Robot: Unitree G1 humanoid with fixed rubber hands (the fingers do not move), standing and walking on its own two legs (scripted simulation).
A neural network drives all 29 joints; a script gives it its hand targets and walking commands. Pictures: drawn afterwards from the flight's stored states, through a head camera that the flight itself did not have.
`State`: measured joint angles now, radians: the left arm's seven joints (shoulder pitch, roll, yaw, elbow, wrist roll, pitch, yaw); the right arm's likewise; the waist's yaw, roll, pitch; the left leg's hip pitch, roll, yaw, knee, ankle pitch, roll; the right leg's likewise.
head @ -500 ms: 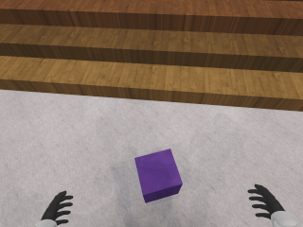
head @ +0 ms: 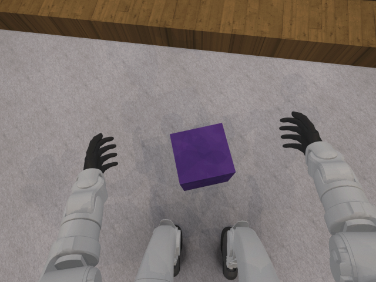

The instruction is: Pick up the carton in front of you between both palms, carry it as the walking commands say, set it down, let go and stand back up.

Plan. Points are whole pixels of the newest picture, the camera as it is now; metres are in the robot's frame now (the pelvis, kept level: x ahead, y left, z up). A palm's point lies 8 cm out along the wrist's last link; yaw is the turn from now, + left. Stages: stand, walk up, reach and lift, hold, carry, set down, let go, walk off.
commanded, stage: reach and lift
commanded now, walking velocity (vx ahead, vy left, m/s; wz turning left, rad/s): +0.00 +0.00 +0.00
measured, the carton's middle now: (201, 159) +0.48 +0.01 -0.56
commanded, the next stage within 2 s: none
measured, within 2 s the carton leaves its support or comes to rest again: neither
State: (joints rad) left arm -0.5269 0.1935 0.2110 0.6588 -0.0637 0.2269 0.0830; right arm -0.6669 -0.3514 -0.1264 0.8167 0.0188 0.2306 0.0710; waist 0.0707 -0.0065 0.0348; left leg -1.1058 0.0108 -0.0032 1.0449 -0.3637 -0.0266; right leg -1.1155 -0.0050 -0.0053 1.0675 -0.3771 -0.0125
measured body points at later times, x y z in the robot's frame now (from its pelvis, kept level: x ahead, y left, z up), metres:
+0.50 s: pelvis -0.01 -0.01 -0.05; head +0.30 -0.02 +0.27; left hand +0.46 +0.21 -0.17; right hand +0.55 -0.17 -0.17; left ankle +0.06 +0.13 -0.65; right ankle +0.06 -0.11 -0.65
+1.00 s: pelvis -0.05 +0.00 -0.25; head +0.31 -0.01 +0.02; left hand +0.45 +0.21 -0.41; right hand +0.53 -0.17 -0.41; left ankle +0.06 +0.14 -0.65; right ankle +0.06 -0.11 -0.65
